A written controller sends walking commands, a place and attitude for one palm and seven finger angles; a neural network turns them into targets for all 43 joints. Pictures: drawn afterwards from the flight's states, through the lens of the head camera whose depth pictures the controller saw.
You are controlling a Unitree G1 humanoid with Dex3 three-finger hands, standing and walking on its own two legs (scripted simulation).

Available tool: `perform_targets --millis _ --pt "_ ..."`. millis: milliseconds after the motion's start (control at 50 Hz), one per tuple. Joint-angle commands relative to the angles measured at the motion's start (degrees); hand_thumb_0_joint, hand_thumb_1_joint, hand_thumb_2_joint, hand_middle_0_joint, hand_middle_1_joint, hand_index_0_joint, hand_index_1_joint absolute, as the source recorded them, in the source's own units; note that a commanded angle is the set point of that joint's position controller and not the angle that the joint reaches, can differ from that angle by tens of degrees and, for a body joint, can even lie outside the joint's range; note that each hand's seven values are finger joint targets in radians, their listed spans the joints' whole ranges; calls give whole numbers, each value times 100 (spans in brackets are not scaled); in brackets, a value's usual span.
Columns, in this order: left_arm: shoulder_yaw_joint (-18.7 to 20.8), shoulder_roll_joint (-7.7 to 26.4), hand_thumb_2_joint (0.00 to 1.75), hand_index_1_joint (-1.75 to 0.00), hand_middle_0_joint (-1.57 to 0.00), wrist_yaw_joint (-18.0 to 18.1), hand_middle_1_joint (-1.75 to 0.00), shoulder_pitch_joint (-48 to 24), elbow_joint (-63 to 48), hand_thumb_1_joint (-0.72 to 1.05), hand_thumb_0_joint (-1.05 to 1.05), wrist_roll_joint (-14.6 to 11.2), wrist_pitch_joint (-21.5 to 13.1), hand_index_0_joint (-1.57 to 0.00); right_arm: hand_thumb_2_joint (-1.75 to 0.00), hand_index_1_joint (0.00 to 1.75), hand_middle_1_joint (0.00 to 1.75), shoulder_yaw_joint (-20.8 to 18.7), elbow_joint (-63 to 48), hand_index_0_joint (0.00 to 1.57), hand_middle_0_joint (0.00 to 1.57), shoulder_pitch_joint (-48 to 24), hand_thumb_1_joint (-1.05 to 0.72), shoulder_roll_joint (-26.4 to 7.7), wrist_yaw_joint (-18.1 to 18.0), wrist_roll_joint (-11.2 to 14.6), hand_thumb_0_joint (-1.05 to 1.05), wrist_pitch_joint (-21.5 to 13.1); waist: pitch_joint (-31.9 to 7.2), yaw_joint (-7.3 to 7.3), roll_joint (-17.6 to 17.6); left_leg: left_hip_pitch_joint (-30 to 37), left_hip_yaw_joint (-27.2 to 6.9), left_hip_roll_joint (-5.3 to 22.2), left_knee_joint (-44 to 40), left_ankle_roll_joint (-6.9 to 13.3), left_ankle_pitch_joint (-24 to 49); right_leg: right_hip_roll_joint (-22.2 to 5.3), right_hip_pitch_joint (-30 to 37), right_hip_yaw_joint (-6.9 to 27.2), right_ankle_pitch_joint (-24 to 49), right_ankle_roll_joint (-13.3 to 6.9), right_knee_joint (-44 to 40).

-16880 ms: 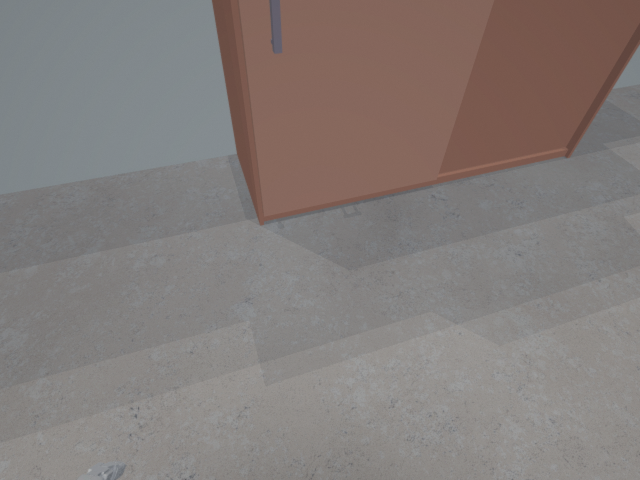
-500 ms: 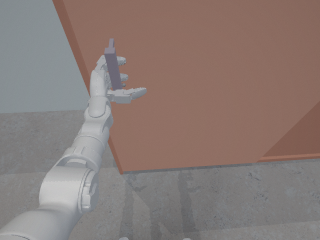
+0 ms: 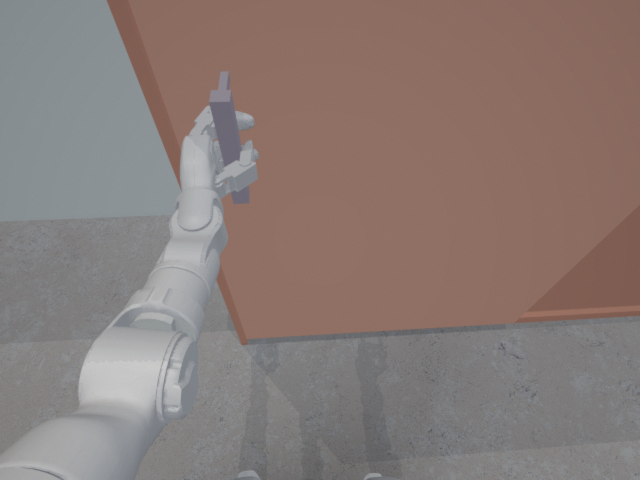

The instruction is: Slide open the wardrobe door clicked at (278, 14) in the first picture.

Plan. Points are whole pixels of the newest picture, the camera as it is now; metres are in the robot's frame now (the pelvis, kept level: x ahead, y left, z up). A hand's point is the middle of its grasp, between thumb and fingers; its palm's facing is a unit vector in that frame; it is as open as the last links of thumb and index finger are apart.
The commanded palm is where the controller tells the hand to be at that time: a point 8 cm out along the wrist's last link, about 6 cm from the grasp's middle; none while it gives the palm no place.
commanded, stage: grip the handle and tug to test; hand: left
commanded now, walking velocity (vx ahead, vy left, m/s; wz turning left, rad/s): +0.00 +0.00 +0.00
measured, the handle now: (233, 142) +0.54 +0.09 +0.11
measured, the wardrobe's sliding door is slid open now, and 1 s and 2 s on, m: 0.00 0.00 0.04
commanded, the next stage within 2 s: tug the door sideways, standing still in 0.58 s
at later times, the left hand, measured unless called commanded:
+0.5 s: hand (249, 166) +0.48 +0.07 +0.12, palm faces +0.03 -1.00 +0.00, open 5.6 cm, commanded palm +0.43 +0.11 +0.12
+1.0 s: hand (249, 165) +0.48 +0.07 +0.12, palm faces +0.05 -1.00 -0.01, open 5.7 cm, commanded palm +0.46 +0.08 +0.12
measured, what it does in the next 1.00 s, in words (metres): stands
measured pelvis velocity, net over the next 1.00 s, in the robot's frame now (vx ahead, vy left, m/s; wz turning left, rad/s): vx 0.04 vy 0.00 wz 0.02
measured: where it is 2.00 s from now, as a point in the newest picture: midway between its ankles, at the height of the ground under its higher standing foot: outside the picture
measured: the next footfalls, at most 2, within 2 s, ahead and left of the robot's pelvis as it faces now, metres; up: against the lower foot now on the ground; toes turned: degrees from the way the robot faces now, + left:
none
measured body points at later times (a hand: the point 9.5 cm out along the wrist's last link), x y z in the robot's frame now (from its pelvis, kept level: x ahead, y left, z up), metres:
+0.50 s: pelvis +0.02 +0.00 +0.01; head +0.07 -0.01 +0.45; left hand +0.47 +0.12 +0.12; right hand +0.06 -0.26 -0.12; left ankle +0.03 +0.12 -0.71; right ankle -0.01 -0.10 -0.71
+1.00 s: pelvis +0.04 +0.00 +0.01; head +0.08 -0.01 +0.46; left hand +0.47 +0.12 +0.12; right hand +0.13 -0.26 -0.12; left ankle +0.03 +0.12 -0.71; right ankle -0.01 -0.11 -0.71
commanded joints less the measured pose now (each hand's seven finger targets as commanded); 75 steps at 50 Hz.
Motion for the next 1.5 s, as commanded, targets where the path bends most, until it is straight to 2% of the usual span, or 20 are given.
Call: perform_targets --millis 0,80,100,140,200,240,320,500,580,660,700,740,800,860,920,940,1040,1160,1200,1480 --pt "-148 525 90 -140 -45 -127 -140 -2955 -1273 90 0 71 -423 -45 -90 30 30 -304 -394 20 20 497 -90 -854 -79 35 0 -198 -2178 -235 -245 1858 -287 -304 -316 79 1407 283 289 174 2072 70 -646" --pt "-283 378 90 -140 -45 -153 -140 -3061 -1469 90 0 61 -449 -45 -90 30 30 -293 -439 20 20 428 -90 -811 -74 48 0 -207 -2255 -229 1 1903 -257 -328 -314 73 1419 267 323 198 2138 64 -643" --pt "-132 525 90 -140 -45 -140 -140 -2918 -1421 90 0 56 -440 -45 -90 30 30 -304 -425 20 20 465 -90 -835 -78 43 0 -203 -2271 -176 -141 1893 -261 -324 -312 78 1467 271 387 191 2172 61 -644" --pt "-274 392 90 -140 -45 -157 -140 -3039 -1522 90 0 43 -434 -45 -90 30 30 -292 -437 20 20 429 -90 -812 -73 51 0 -207 -2246 -235 -76 1899 -265 -317 -325 73 1440 269 349 190 2170 75 -643" --pt "-107 545 90 -140 -45 -168 -140 -2537 -1520 90 0 43 -408 -45 -90 30 30 -309 -479 20 20 439 -90 -843 -73 51 0 -197 -2306 -89 -239 1862 -248 -323 -363 76 1563 280 575 187 2337 57 -635" --pt "-316 296 90 -140 -45 -205 -140 -2387 -1796 90 0 22 -382 -45 -90 30 30 -299 -567 20 20 342 -90 -792 -53 84 0 -201 -2338 -67 -41 1957 -224 -328 -365 67 1664 276 601 181 2431 50 -639" --pt "-169 438 90 -140 -45 -193 -140 -1968 -2052 90 0 -6 -272 -45 -90 30 30 -326 -620 20 20 337 -90 -817 -51 92 0 -185 -2364 31 -171 1938 -190 -326 -402 77 1836 279 832 184 2684 54 -649" --pt "-331 114 90 -140 -45 -245 -140 -443 -2939 90 0 -53 112 -45 -90 30 30 -365 -863 20 20 217 -90 -753 -16 131 0 -153 -2380 317 -252 2119 -71 -340 -486 90 2679 266 1461 180 3633 73 -691" --pt "-492 -40 90 -140 -45 -290 -140 -46 -3487 90 0 -82 342 -45 -90 30 30 -363 -952 20 20 144 -90 -706 -11 161 0 -119 -2285 329 -341 2186 -23 -332 -537 99 3040 235 1714 197 4195 123 -731" --pt "-323 113 90 -140 -45 -281 -140 347 -3969 90 0 -94 528 -45 -90 30 30 -388 -1006 20 20 103 -90 -689 -34 158 0 -76 -2396 434 -362 2283 8 -326 -562 93 3381 173 2012 237 4736 162 -737" --pt "-124 482 90 -140 -45 -243 -140 -461 -3818 90 0 -34 586 -45 -90 30 30 -365 -861 20 20 127 -90 -741 -95 144 0 -20 -2116 259 -323 2241 3 -353 -528 97 3169 169 1844 273 4664 162 -775" --pt "-443 47 90 -140 -45 -222 -140 -945 -3689 90 0 -22 585 -45 -90 30 30 -369 -773 20 20 96 -90 -660 -109 139 0 -21 -2020 100 -336 2281 -64 -347 -501 91 3058 195 1586 234 4334 159 -781" --pt "-651 -228 90 -140 -45 -111 -140 -1500 -3470 90 0 23 502 -45 -90 30 30 -391 -603 20 20 155 -90 -636 -128 105 0 -51 -1981 -52 -229 2439 -126 -336 -369 93 3158 203 1235 231 4110 152 -756" --pt "-852 -499 90 -140 -45 -81 -140 -1532 -3294 90 0 56 467 -45 -90 30 30 -404 -522 20 20 227 -90 -615 -99 70 0 -79 -2349 -63 -236 2598 -197 -329 -240 76 3640 165 1213 211 4450 173 -611" --pt "-1088 -757 90 -140 -45 -77 -140 -1787 -3120 90 0 72 403 -45 -90 30 30 -401 -508 20 20 200 -90 -612 -79 72 0 -112 -2338 -125 -271 2646 -280 -310 -271 59 3306 206 960 161 3841 140 -626" --pt "-1153 -818 90 -140 -45 -67 -140 -1910 -3091 90 0 88 358 -45 -90 30 30 -391 -501 20 20 179 -90 -606 -69 67 0 -123 -2309 -134 -49 2717 -288 -312 -255 50 3265 212 827 161 3683 121 -633" --pt "-1403 -1123 90 -140 -45 -33 -140 -2262 -2755 90 0 51 221 -45 -90 30 30 -374 -452 20 20 231 -90 -614 -19 39 0 -192 -2354 -215 -212 2636 -379 -309 -214 34 2931 254 603 108 3303 95 -591" --pt "-1737 -1460 90 -140 -45 109 -140 -2809 -2626 90 0 86 27 -45 -90 30 30 -365 -363 20 20 252 -90 -592 32 16 0 -323 -2394 -321 85 2713 -517 -259 -232 -19 2421 299 146 36 2473 44 -560" --pt "-1891 -1658 90 -140 -45 158 -140 -2931 -2502 90 0 77 -4 -45 -90 30 30 -352 -313 20 20 285 -90 -574 54 -1 0 -373 -2282 -398 -42 2696 -560 -253 -243 -6 2309 319 28 -7 2309 44 -577" --pt "-1921 -1728 90 -140 -45 421 -140 -3231 -2029 90 0 82 -39 -45 -90 30 30 -331 -176 20 20 409 -90 -613 106 -71 0 -511 -2177 -455 -18 2455 -548 -270 -301 -28 1741 340 -173 -62 1842 19 -575"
